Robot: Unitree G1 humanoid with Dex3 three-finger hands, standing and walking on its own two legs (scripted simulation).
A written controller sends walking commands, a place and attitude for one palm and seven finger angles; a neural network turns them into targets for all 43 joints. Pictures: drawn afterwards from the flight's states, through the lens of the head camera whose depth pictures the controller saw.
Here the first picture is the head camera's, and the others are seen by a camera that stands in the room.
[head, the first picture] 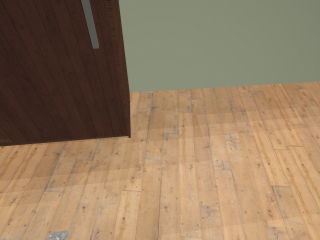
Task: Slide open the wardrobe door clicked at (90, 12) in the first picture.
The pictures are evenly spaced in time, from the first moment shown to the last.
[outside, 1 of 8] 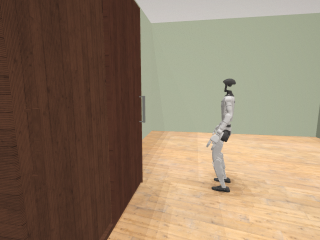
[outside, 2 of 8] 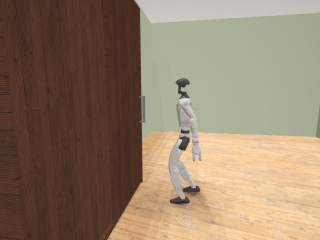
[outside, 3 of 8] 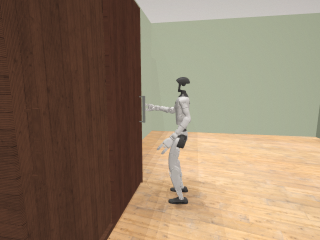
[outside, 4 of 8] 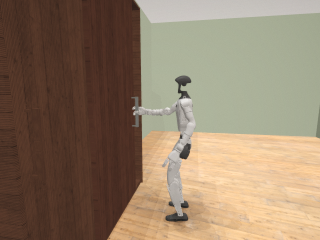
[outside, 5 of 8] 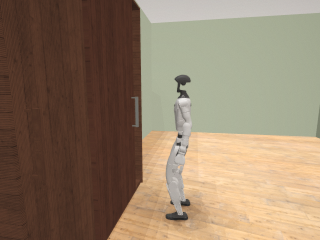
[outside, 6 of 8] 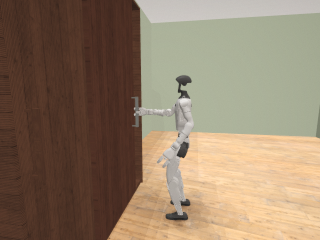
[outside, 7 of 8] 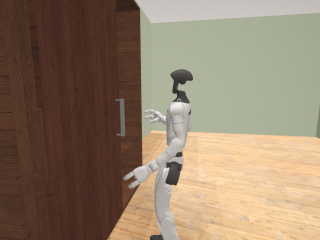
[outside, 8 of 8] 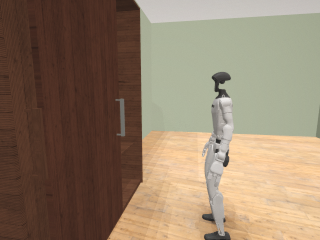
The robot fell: no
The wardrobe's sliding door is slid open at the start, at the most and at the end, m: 0.00 0.66 0.66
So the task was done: yes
